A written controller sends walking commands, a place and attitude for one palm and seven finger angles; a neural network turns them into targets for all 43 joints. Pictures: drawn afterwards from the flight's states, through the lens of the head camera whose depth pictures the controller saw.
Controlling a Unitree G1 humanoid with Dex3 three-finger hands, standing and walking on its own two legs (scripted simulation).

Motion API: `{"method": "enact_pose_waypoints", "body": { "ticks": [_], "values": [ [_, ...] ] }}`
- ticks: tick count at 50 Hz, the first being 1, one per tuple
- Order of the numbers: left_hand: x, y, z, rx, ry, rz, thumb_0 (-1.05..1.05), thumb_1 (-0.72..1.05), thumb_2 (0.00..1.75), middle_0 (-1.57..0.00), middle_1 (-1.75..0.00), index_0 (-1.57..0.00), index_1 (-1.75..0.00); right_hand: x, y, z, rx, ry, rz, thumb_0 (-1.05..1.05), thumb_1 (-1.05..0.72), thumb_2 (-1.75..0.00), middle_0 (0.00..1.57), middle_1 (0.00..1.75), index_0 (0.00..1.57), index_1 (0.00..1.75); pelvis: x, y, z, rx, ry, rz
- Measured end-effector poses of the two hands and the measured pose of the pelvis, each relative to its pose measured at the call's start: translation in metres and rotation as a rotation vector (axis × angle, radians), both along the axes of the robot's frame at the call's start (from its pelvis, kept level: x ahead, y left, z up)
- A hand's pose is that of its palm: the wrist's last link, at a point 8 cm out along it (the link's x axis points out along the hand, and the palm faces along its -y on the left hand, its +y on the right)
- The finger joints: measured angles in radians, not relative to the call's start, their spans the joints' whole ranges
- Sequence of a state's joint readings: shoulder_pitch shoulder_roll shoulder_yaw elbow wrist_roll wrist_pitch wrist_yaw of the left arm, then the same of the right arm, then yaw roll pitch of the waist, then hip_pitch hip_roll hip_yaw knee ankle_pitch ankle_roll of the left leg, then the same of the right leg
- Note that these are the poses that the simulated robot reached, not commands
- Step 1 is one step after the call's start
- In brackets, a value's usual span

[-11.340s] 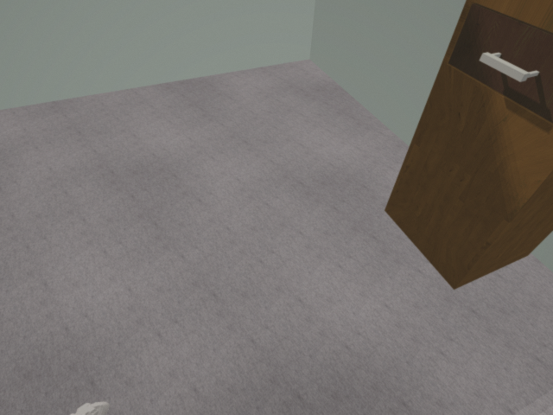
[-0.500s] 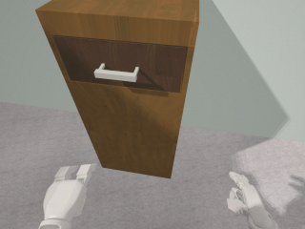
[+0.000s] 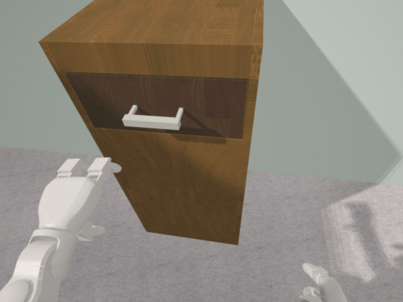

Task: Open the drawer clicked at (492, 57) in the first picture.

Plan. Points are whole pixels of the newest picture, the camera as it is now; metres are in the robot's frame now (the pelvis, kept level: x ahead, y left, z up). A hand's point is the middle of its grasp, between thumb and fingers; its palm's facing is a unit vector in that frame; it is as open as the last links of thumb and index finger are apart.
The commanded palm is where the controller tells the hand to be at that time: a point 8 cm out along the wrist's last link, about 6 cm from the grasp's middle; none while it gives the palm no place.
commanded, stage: raise the hand with hooked fingers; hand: left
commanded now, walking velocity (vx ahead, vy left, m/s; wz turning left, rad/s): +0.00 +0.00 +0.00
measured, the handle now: (154, 116) +0.50 +0.20 +0.09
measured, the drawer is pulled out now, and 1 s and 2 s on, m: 0.00 0.00 0.00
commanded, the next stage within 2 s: move the hooked fingers above the handle in 0.90 s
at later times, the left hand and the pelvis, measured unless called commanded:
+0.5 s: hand (55, 145) +0.29 +0.28 +0.20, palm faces +0.15 -0.02 -0.99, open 13.8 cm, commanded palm +0.25 +0.27 +0.26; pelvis -0.02 +0.01 +0.01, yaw +3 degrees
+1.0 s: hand (51, 154) +0.26 +0.27 +0.21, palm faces +0.18 -0.03 -0.98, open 13.9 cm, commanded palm +0.23 +0.26 +0.26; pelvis -0.05 +0.00 +0.01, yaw +2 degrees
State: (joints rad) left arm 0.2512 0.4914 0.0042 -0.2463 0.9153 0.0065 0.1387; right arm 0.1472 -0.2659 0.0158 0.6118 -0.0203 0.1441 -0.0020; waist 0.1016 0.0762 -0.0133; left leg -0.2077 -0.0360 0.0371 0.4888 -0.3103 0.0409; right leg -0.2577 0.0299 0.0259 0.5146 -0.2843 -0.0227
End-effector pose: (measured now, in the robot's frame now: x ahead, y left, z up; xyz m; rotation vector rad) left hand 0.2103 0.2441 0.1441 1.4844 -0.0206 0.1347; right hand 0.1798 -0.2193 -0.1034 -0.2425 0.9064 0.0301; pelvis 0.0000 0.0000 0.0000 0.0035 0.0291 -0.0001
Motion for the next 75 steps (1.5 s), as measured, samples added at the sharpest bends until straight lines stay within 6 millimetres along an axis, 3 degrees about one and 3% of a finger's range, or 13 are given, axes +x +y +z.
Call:
{"method": "enact_pose_waypoints", "body": {
  "ticks": [6,16,22,28,38,42,49,54,59,64,70,75],
  "values": [
    [0.019,0.015,0.025,0.007,-0.043,0.028,0.0,-0.21,0.42,-0.3,-1.01,-0.3,-1.01,0.015,-0.001,0.006,-0.008,-0.011,-0.013,0.01,-0.9,-0.9,0.2,0.3,0.2,0.3,0.001,0.005,0.002,-0.002,-0.012,0.02],
    [0.041,0.02,0.07,0.037,-0.045,-0.021,0.0,-0.41,0.33,-0.31,-1.15,-0.31,-1.15,0.037,0.03,0.026,0.052,-0.106,0.029,0.01,-0.9,-0.9,0.2,0.3,0.2,0.3,-0.004,0.012,0.006,-0.005,-0.043,0.032],
    [0.046,0.032,0.098,0.053,-0.059,0.006,0.0,-0.47,0.31,-0.32,-1.19,-0.32,-1.18,0.029,0.044,0.026,0.08,-0.098,0.064,0.01,-0.9,-0.9,0.2,0.3,0.2,0.3,-0.014,0.014,0.008,-0.005,-0.055,0.041],
    [0.05,0.035,0.115,0.069,-0.035,0.007,0.0,-0.48,0.3,-0.32,-1.2,-0.32,-1.19,0.008,0.044,0.02,0.081,-0.065,0.069,0.01,-0.9,-0.9,0.2,0.3,0.2,0.3,-0.026,0.015,0.008,-0.003,-0.06,0.046],
    [0.034,0.02,0.093,0.049,0.044,-0.102,0.0,-0.49,0.3,-0.32,-1.2,-0.32,-1.2,-0.03,0.023,0.012,0.054,-0.021,0.026,0.01,-0.9,-0.9,0.2,0.3,0.2,0.3,-0.037,0.014,0.007,0.0,-0.066,0.033],
    [0.023,0.014,0.097,0.054,-0.017,-0.143,0.0,-0.49,0.3,-0.32,-1.2,-0.32,-1.2,-0.038,0.015,0.009,0.033,-0.008,0.024,0.01,-0.9,-0.9,0.2,0.3,0.2,0.3,-0.04,0.011,0.007,0.0,-0.071,0.038],
    [0.023,0.026,0.112,0.057,-0.087,-0.041,0.0,-0.49,0.3,-0.32,-1.2,-0.32,-1.2,-0.038,0.012,0.006,0.05,-0.008,0.024,0.01,-0.9,-0.9,0.2,0.3,0.2,0.3,-0.046,0.005,0.007,0.004,-0.068,0.042],
    [0.026,0.021,0.103,0.052,-0.021,-0.004,0.0,-0.49,0.3,-0.32,-1.2,-0.32,-1.2,-0.029,0.013,0.009,0.073,-0.043,0.028,0.01,-0.9,-0.9,0.2,0.3,0.2,0.3,-0.047,0.001,0.006,0.006,-0.065,0.043],
    [0.036,0.004,0.084,0.056,0.066,-0.062,0.0,-0.49,0.3,-0.32,-1.2,-0.32,-1.2,-0.021,0.012,0.013,0.068,-0.074,0.032,0.01,-0.9,-0.9,0.2,0.3,0.2,0.3,-0.046,-0.003,0.006,0.007,-0.063,0.051],
    [0.05,-0.013,0.085,0.065,0.032,-0.15,0.0,-0.49,0.3,-0.32,-1.2,-0.32,-1.2,-0.02,0.006,0.014,0.048,-0.072,0.024,0.01,-0.9,-0.9,0.2,0.3,0.2,0.3,-0.041,-0.008,0.007,0.006,-0.054,0.054],
    [0.077,0.003,0.095,0.053,-0.013,-0.059,0.01,-0.49,0.3,-0.32,-1.2,-0.32,-1.2,-0.027,-0.007,0.006,0.037,-0.012,-0.008,0.01,-0.9,-0.9,0.2,0.3,0.2,0.3,-0.035,-0.012,0.007,0.006,-0.029,0.048],
    [0.095,0.006,0.085,0.066,0.054,-0.003,0.0,-0.49,0.3,-0.31,-1.2,-0.31,-1.2,-0.033,-0.017,-0.002,0.029,0.042,-0.034,0.01,-0.9,-0.9,0.2,0.3,0.2,0.3,-0.028,-0.012,0.007,0.006,-0.007,0.046]
  ]
}}
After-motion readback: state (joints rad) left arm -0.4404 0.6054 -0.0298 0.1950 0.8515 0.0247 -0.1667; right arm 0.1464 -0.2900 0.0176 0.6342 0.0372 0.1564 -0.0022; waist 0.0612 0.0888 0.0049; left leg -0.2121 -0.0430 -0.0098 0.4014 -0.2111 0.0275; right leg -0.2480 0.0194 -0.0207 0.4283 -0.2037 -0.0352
